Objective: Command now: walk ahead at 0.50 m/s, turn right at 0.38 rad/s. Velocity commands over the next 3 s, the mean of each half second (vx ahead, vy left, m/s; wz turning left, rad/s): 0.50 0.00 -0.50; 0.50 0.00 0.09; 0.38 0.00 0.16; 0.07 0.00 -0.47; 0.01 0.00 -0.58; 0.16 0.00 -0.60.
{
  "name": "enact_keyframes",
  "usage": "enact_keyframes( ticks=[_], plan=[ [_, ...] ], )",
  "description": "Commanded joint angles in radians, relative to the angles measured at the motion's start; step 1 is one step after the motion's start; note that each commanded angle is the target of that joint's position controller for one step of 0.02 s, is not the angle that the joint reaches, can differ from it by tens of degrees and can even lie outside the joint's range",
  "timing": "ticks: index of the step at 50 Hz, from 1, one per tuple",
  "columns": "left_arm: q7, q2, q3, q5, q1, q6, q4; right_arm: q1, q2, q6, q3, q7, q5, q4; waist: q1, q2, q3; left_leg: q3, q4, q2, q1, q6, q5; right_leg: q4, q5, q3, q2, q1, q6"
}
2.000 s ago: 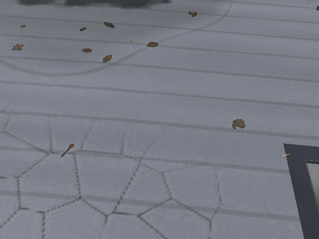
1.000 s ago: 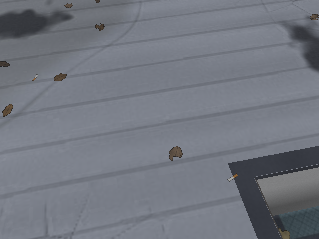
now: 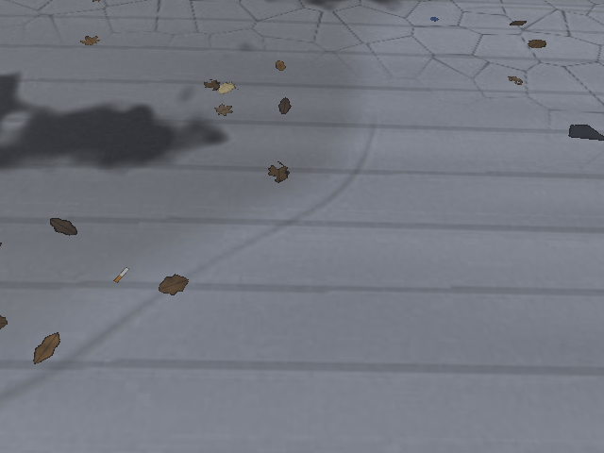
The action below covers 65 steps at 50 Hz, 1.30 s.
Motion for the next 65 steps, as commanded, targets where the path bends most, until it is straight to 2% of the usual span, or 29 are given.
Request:
enact_keyframes(
  ticks=[1,6,10,13,15,16,17,18,19,20,21,22,25,28,30,35,38,40,41,42,43,44,45,46,47,50,56,61,65],
  plan=[
    [0.004,0.023,0.008,0.010,0.001,0.001,-0.073,-0.046,-0.127,-0.034,-0.036,-0.008,0.000,-0.040,0.029,0.104,0.030,-0.170,-0.226,0.285,0.046,0.156,0.270,-0.063,0.122,0.075,-0.049,-0.117,0.010],
    [-0.032,-0.001,-0.010,0.008,-0.163,-0.010,-0.121,-0.011,-0.167,-0.020,-0.046,-0.022,0.012,-0.003,-0.026,0.079,0.080,-0.016,-0.248,0.264,0.098,0.121,0.301,-0.352,0.329,-0.010,-0.033,-0.087,-0.019],
    [-0.059,0.000,-0.015,0.003,-0.277,-0.011,-0.182,0.058,-0.196,0.008,-0.054,-0.023,0.028,0.035,-0.062,0.076,0.112,0.035,-0.196,0.295,0.235,0.099,0.383,-0.467,0.273,-0.067,-0.017,-0.116,-0.059],
    [-0.070,0.041,0.005,0.006,-0.253,-0.006,-0.205,0.055,-0.238,0.031,-0.065,-0.032,0.036,0.035,-0.015,0.130,0.048,0.081,-0.032,0.299,0.305,0.068,0.819,-0.486,0.125,-0.149,0.062,0.008,-0.111],
    [-0.060,0.116,0.049,0.005,-0.037,0.001,-0.161,0.035,-0.254,0.046,-0.068,-0.042,0.041,0.025,0.116,0.139,-0.079,0.113,0.282,0.269,0.239,0.035,0.977,-0.540,0.109,-0.174,0.141,0.314,-0.171],
    [-0.040,0.182,0.082,0.001,0.121,0.011,-0.124,0.033,-0.229,0.039,-0.057,-0.046,0.038,0.009,0.195,0.077,-0.165,0.114,0.557,0.231,0.018,-0.006,0.744,-0.574,0.150,-0.047,0.086,0.615,-0.217],
    [-0.028,0.300,0.096,-0.006,0.102,0.007,-0.125,0.140,-0.069,0.013,-0.006,-0.025,-0.006,-0.050,0.069,-0.206,-0.249,0.059,0.941,0.033,-0.470,-0.073,-0.285,-0.602,0.093,0.498,-0.192,0.995,-0.404],
    [-0.029,0.228,0.075,0.004,0.157,-0.005,-0.151,0.056,-0.140,-0.030,-0.010,-0.009,0.019,-0.062,0.144,-0.098,-0.416,-0.188,1.070,-0.015,-0.581,-0.068,-0.387,-0.772,-0.056,0.799,-0.281,1.063,-0.472],
    [-0.031,0.176,0.059,0.012,0.132,-0.017,-0.136,-0.066,-0.187,-0.047,-0.024,0.000,0.058,-0.099,0.168,-0.049,-0.269,-0.212,1.052,0.039,-0.668,-0.049,-0.281,-0.809,-0.024,0.645,-0.241,0.980,-0.405],
    [-0.029,0.151,0.051,0.007,0.071,-0.022,-0.135,-0.088,-0.170,-0.057,-0.015,-0.003,0.052,-0.113,0.120,0.021,-0.159,-0.205,0.960,0.081,-0.649,-0.039,-0.192,-0.812,0.048,0.520,-0.197,0.823,-0.367],
    [-0.027,0.123,0.041,0.008,-0.002,-0.023,-0.147,-0.087,-0.168,-0.056,-0.017,-0.010,0.027,-0.103,0.072,0.059,-0.092,-0.200,0.870,0.112,-0.587,-0.047,-0.150,-0.824,0.153,0.429,-0.158,0.671,-0.341],
    [-0.024,0.100,0.032,0.021,-0.047,-0.025,-0.164,-0.063,-0.178,-0.046,-0.024,-0.011,0.014,-0.098,0.032,0.041,-0.068,-0.206,0.823,0.133,-0.508,-0.056,-0.118,-0.849,0.240,0.369,-0.129,0.563,-0.334],
    [-0.014,0.098,0.028,0.021,-0.073,-0.034,-0.153,-0.024,-0.144,-0.011,-0.018,-0.011,0.002,-0.083,-0.006,0.026,-0.041,-0.168,0.709,0.139,-0.424,-0.102,-0.070,-0.894,0.380,0.260,-0.098,0.406,-0.335],
    [0.000,0.116,0.030,0.018,-0.039,-0.036,-0.118,-0.126,-0.094,-0.005,0.005,-0.011,-0.001,-0.106,0.031,0.006,-0.001,-0.140,0.480,0.127,-0.388,-0.124,0.130,-0.911,0.379,0.144,-0.042,0.329,-0.291],
    [0.003,0.124,0.029,0.020,-0.010,-0.034,-0.095,-0.191,-0.085,-0.010,0.011,-0.002,0.013,-0.108,0.069,-0.016,0.008,-0.125,0.322,0.104,-0.339,-0.118,0.295,-0.908,0.294,0.098,-0.027,0.330,-0.253],
    [-0.006,0.144,0.032,0.016,0.060,-0.036,-0.035,-0.294,-0.120,-0.015,0.003,0.020,0.038,-0.143,0.117,-0.023,0.053,-0.139,0.193,0.095,-0.412,-0.050,0.297,-0.890,0.208,0.134,-0.133,0.512,-0.234],
    [0.000,0.156,0.039,0.016,0.057,-0.025,-0.009,-0.273,-0.132,-0.013,-0.003,0.035,0.038,-0.156,0.090,-0.032,0.057,-0.136,0.168,0.079,-0.428,0.005,0.153,-0.831,0.349,0.117,-0.178,0.632,-0.203],
    [0.007,0.158,0.038,0.019,0.015,-0.014,-0.015,-0.121,-0.170,-0.011,-0.028,0.033,0.034,-0.119,0.003,-0.021,-0.041,-0.076,0.134,0.010,-0.207,0.050,0.130,-0.644,0.672,0.037,-0.128,0.633,-0.160],
    [0.016,0.133,0.027,0.029,0.019,-0.009,-0.029,0.016,-0.217,-0.008,-0.051,0.027,0.030,-0.087,-0.052,0.023,-0.144,-0.125,0.149,0.028,0.015,0.084,0.181,-0.435,0.686,-0.022,-0.076,0.545,-0.122],
    [0.017,0.071,0.003,0.045,0.118,-0.024,-0.067,0.113,-0.321,-0.005,-0.075,0.024,0.023,-0.089,-0.030,0.217,-0.279,-0.527,0.134,0.249,0.372,0.230,0.133,-0.061,0.331,-0.079,0.048,0.204,-0.041],
    [0.009,0.048,-0.009,0.040,0.120,-0.044,-0.063,0.159,-0.280,0.000,-0.068,0.031,0.043,-0.072,-0.043,0.349,-0.337,-0.907,-0.053,0.343,0.529,0.323,-0.092,0.143,-0.275,0.006,0.163,-0.058,-0.005],
    [-0.005,0.121,0.004,0.010,0.046,-0.064,-0.078,0.129,-0.218,0.001,-0.048,0.028,0.046,-0.083,-0.067,0.236,-0.240,-0.861,-0.089,0.337,0.483,0.275,-0.234,0.209,-0.248,0.085,0.095,-0.168,-0.024],
    [-0.011,0.125,0.002,-0.003,-0.043,-0.076,-0.101,0.076,-0.196,0.006,-0.042,0.023,0.035,-0.099,-0.065,0.148,-0.137,-0.738,-0.095,0.301,0.357,0.242,-0.205,0.179,-0.169,0.067,0.055,-0.180,-0.037],
    [-0.009,0.117,0.001,0.016,-0.092,-0.083,-0.114,0.033,-0.187,0.010,-0.038,0.022,0.026,-0.107,-0.041,0.073,-0.053,-0.648,-0.111,0.265,0.227,0.227,-0.105,0.100,-0.115,0.050,0.024,-0.167,-0.040],
    [-0.004,0.118,0.007,0.037,-0.094,-0.082,-0.116,0.002,-0.166,0.009,-0.030,0.018,0.020,-0.117,-0.011,0.071,-0.035,-0.587,-0.125,0.232,0.148,0.215,0.000,0.017,-0.065,0.054,-0.006,-0.111,-0.036],
    [0.001,0.091,0.006,0.048,-0.059,-0.065,-0.109,-0.017,-0.167,0.012,-0.031,0.005,0.024,-0.126,0.029,0.124,-0.029,-0.499,-0.155,0.181,0.052,0.226,0.188,-0.088,-0.020,0.031,-0.010,-0.039,0.005],
    [0.004,0.040,-0.011,0.042,-0.242,-0.063,-0.143,0.061,-0.200,0.027,-0.044,-0.028,0.040,-0.084,-0.027,0.126,0.005,-0.397,-0.144,0.106,-0.023,0.173,0.244,-0.446,0.282,0.016,0.044,0.009,0.059],
    [-0.025,0.035,-0.013,0.027,-0.357,-0.082,-0.163,0.143,-0.180,0.038,-0.037,-0.034,0.041,-0.038,-0.079,0.135,0.016,-0.432,-0.078,0.146,0.069,0.153,0.238,-0.604,0.359,0.004,0.068,0.053,0.028],
    [-0.029,0.064,0.005,0.047,-0.271,-0.097,-0.139,0.117,-0.177,0.056,-0.035,-0.039,0.026,-0.028,-0.027,0.167,-0.026,-0.405,0.110,0.144,0.189,0.095,0.640,-0.703,0.299,-0.053,0.108,0.166,-0.057]
  ],
)
Next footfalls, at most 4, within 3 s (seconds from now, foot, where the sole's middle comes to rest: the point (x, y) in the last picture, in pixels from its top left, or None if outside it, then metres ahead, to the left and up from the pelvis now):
0.32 right None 0.33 -0.16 -0.78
0.82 left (305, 389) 0.66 -0.02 -0.78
1.32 right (386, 296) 0.92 -0.25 -0.78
1.76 left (304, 280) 0.97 -0.03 -0.78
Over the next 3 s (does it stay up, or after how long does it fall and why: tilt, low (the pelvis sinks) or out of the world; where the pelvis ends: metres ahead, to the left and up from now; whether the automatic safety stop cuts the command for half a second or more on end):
stays up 0.88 -0.18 0.00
